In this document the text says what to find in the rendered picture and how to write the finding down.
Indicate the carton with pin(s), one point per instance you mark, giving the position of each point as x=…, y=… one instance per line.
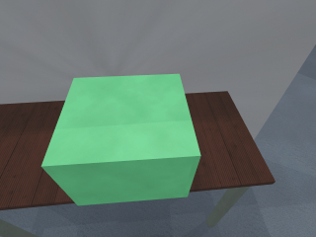
x=124, y=138

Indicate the table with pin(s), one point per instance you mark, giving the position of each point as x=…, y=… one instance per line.
x=229, y=156

